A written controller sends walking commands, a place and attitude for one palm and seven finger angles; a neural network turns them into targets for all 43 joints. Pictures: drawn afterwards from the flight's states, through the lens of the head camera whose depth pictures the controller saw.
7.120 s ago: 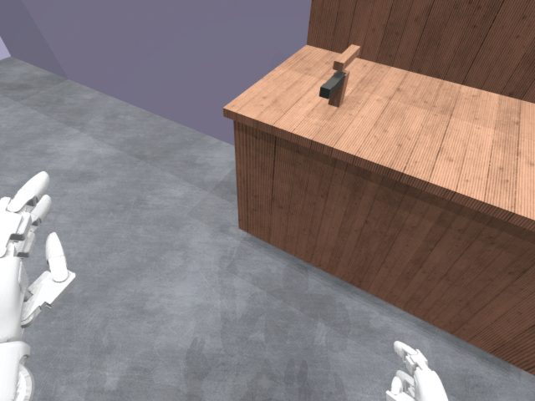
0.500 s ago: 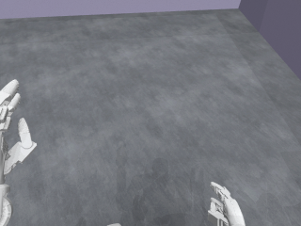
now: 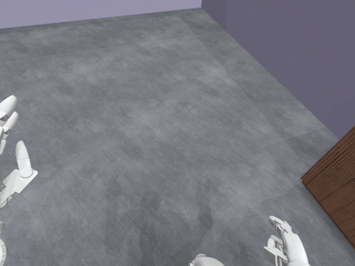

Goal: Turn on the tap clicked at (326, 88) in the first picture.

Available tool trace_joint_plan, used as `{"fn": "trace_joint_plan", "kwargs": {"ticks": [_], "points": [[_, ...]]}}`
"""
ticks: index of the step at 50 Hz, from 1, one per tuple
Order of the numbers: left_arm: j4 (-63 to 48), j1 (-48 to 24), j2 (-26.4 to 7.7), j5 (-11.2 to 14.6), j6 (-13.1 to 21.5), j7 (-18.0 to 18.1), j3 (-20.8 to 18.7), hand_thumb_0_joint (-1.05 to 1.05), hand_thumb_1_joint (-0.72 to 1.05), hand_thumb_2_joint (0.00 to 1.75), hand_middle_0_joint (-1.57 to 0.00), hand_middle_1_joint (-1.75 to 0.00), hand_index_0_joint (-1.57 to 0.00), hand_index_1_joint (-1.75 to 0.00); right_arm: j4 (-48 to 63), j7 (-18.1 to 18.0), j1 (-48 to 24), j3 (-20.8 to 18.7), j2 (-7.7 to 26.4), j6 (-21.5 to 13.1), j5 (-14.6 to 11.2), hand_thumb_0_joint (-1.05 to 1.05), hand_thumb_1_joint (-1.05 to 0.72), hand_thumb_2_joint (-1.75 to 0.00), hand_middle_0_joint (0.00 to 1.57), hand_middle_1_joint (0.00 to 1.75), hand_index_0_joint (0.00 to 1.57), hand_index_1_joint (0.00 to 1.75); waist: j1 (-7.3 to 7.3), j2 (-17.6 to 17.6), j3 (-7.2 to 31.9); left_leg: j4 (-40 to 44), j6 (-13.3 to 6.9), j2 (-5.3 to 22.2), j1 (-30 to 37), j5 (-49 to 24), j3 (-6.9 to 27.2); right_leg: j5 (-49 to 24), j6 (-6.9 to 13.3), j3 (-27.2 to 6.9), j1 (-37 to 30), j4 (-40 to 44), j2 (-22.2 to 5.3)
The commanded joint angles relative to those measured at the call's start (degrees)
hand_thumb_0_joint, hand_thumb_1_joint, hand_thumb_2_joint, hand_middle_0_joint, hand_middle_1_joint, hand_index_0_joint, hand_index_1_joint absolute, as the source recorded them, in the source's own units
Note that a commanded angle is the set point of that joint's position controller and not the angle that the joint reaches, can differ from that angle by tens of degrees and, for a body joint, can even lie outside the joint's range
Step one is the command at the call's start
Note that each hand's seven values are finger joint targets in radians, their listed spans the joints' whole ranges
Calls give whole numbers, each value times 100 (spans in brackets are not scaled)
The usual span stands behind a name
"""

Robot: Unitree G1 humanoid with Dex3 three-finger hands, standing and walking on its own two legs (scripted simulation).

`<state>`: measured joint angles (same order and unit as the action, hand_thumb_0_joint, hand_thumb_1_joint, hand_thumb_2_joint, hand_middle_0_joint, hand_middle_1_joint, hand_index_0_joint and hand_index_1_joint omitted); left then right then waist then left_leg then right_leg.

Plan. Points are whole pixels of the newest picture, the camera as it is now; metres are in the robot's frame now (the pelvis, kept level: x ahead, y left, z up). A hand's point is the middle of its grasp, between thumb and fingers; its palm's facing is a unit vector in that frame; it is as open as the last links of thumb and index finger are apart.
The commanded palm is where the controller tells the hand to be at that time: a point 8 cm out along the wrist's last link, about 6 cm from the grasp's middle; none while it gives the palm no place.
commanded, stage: turn to face it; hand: left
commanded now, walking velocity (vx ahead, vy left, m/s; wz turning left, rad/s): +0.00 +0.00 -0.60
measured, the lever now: out of the picture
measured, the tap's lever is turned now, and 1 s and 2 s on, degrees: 0 0 0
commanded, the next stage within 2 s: none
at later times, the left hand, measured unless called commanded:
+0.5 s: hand (114, 179) +0.21 +0.12 +0.18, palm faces +0.08 -0.87 -0.49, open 7.4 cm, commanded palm +0.18 +0.18 +0.19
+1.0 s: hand (203, 220) +0.17 -0.01 +0.18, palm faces -0.22 -0.83 -0.52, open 7.4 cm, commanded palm +0.15 +0.07 +0.19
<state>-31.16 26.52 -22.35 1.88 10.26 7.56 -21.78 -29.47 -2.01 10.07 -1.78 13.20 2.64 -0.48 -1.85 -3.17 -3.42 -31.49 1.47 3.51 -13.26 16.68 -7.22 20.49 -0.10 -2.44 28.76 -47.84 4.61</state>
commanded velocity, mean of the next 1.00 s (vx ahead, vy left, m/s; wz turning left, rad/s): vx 0.00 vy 0.00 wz -0.60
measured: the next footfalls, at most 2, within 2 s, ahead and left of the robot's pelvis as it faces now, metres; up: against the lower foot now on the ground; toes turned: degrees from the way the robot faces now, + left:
right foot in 0.18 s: +0.04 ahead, -0.16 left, +0.00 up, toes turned -14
left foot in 0.52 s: +0.02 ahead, +0.07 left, +0.00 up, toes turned -13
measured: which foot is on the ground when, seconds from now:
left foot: down 0.00-0.20, up 0.22-0.50, down 0.52-0.82, up 0.84-1.00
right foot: up 0.00-0.16, down 0.18-0.52, up 0.54-0.80, down 0.82-1.00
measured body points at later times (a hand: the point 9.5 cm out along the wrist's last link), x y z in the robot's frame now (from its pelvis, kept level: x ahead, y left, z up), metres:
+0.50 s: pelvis -0.06 -0.04 +0.00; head -0.02 -0.04 +0.45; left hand +0.20 +0.17 +0.21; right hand +0.01 -0.33 -0.09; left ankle -0.02 +0.09 -0.72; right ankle +0.00 -0.15 -0.73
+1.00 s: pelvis -0.15 -0.06 +0.00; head -0.11 -0.11 +0.44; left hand +0.17 +0.04 +0.20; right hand -0.15 -0.34 -0.11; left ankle -0.07 +0.05 -0.67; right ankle -0.16 -0.17 -0.73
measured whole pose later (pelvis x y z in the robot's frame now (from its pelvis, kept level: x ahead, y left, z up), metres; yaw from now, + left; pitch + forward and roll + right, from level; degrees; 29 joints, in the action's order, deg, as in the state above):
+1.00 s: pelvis -0.15 -0.06 +0.00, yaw -37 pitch -1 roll +0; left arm -34.3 30.5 -23.5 3.4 11.1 7.2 -22.9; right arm -32.1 -0.4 8.3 -0.3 12.3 3.4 -1.0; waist 1.0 1.6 -8.6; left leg -61.3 5.2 5.5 -27.3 26.6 -3.8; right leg 12.9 2.7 1.5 19.9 -33.9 1.3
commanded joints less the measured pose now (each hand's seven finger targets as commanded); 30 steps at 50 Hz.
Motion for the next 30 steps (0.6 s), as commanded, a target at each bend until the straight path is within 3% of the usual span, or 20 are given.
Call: {"fn": "trace_joint_plan", "kwargs": {"ticks": [1,2,6,8,9,10,11,12,14,15,18,21,23,24,25,26,27,28,29,30], "points": [[-1196,-378,-677,-61,413,51,-363,0,90,90,-20,-30,-20,-30,763,77,-316,-148,536,-458,-86,0,-90,-90,20,30,20,30,22,1743,96,1189,-806,1988,-122,-1328,563,701,-306,317,241,-1198,-691],[-1230,-466,-578,-51,410,59,-236,0,90,90,-20,-30,-20,-30,758,121,-188,-160,582,-516,-121,0,-90,-90,20,30,20,30,73,1782,158,1050,-630,1856,2,-1776,262,640,-321,550,-7,-608,-649],[-981,-746,-685,-47,335,53,-278,0,90,90,-20,-30,-20,-30,727,158,18,-169,697,-688,-73,0,-90,-90,20,30,20,30,170,1748,312,395,-283,1725,72,-2213,-40,66,-333,1091,-1131,1065,-373],[-917,-825,-855,-50,337,52,-453,0,90,90,-20,-30,-20,-30,725,185,-3,-161,654,-718,-88,0,-90,-90,20,30,20,30,100,1268,593,-633,-94,1514,-264,-1738,-200,-879,-198,994,-2083,1968,-477],[-796,-664,-1008,-94,326,81,-554,0,90,90,-20,-30,-20,-30,741,184,32,-153,527,-694,-119,0,-90,-90,20,30,20,30,102,264,776,-1761,115,1037,-731,-778,-389,-2166,173,33,-2525,2276,-1152],[-840,-521,-1314,-33,379,157,-899,0,90,90,-20,-30,-20,-30,880,163,-293,-25,345,-685,-89,0,-90,-90,20,30,20,30,-39,-1034,798,-2932,342,303,-2017,1820,-217,-4592,806,-1763,-2928,2382,-2164],[-676,-142,-1246,115,287,149,-978,0,90,90,-20,-30,-20,-30,844,128,-376,-87,374,-603,-123,0,-90,-90,20,30,20,30,-75,-1364,1154,-3655,350,293,-1940,1874,559,-4135,868,-2260,-2572,2583,-2374],[-993,84,-1318,158,273,142,-1058,0,90,90,-20,-30,-20,-30,877,151,-444,-34,319,-488,-93,0,-90,-90,20,30,20,30,-15,-1032,1150,-4030,372,327,-2093,1519,858,-3447,960,-2235,-2620,2533,-2339],[-1443,274,-1287,208,356,157,-1180,0,90,90,-20,-30,-20,-30,727,176,-607,78,237,-275,-68,0,-90,-90,20,30,20,30,16,-239,1383,-3905,414,361,-2059,1149,882,-2947,1006,-1604,-2641,2352,-2085],[-1579,348,-1200,202,385,158,-1139,0,90,90,-20,-30,-20,-30,720,168,-644,65,236,-215,-55,0,-90,-90,20,30,20,30,63,-156,1354,-3625,408,331,-1835,1010,774,-2569,970,-1390,-2387,2475,-1978],[-1546,416,-1193,208,390,193,-1180,0,90,90,-20,-30,-20,-30,663,113,-655,-27,319,-182,-12,0,-90,-90,20,30,20,30,41,-293,1244,-2440,360,162,-1190,998,545,-1319,996,-1535,-1673,2872,-1834],[-1428,454,-1126,168,366,226,-1109,0,90,90,-20,-30,-20,-30,682,99,-555,-41,387,-202,-25,0,-90,-90,20,30,20,30,-39,-492,1214,-1218,267,15,-637,1060,444,-726,1007,-1764,-1407,2934,-1767],[-1246,417,-1024,126,336,218,-998,0,90,90,-20,-30,-20,-30,649,88,-398,-39,448,-190,-23,0,-90,-90,20,30,20,30,34,-308,1145,-249,181,-55,32,725,345,-344,783,-1763,-929,2881,-1553],[-1266,311,-927,138,325,193,-844,0,90,90,-20,-30,-20,-30,642,68,-294,-56,489,-193,-48,0,-90,-90,20,30,20,30,121,-106,1150,482,120,49,509,424,351,-287,588,-1566,-760,2613,-1428],[-1367,75,-951,113,387,160,-819,0,90,90,-20,-30,-20,-30,678,29,-233,-86,556,-232,-20,0,-90,-90,20,30,20,30,156,303,1040,1105,-102,470,861,504,672,-126,350,-1400,-330,2031,-1078],[-1338,-26,-945,78,443,117,-851,0,90,90,-20,-30,-20,-30,767,-16,-324,-155,711,-260,18,0,-90,-90,20,30,20,30,111,1343,711,1544,-551,1511,973,258,1651,458,40,-818,431,892,-440],[-1289,-118,-1000,-38,478,117,-880,0,90,90,-20,-30,-20,-30,792,-38,-473,-132,627,-283,-12,0,-90,-90,20,30,20,30,43,2226,625,1954,-998,2436,210,501,2196,931,-156,23,384,-1057,-283],[-1295,-359,-981,-88,501,115,-792,0,90,90,-20,-30,-20,-30,818,-34,-495,-117,497,-330,9,0,-90,-90,20,30,20,30,141,1955,303,2012,-1138,2499,-671,541,2224,758,-198,-56,120,-2109,-491],[-1426,-642,-953,-118,524,81,-689,0,90,90,-20,-30,-20,-30,739,-2,-428,-147,477,-376,-27,0,-90,-90,20,30,20,30,125,1673,199,1680,-1097,2328,-515,-13,1725,642,-231,-82,315,-2260,-663],[-1272,-546,-695,-122,484,71,-398,0,90,90,-20,-30,-20,-30,700,40,-419,-172,560,-427,-72,0,-90,-90,20,30,20,30,103,1540,28,1420,-910,2100,-246,-627,1065,679,-294,187,549,-2048,-682]]}}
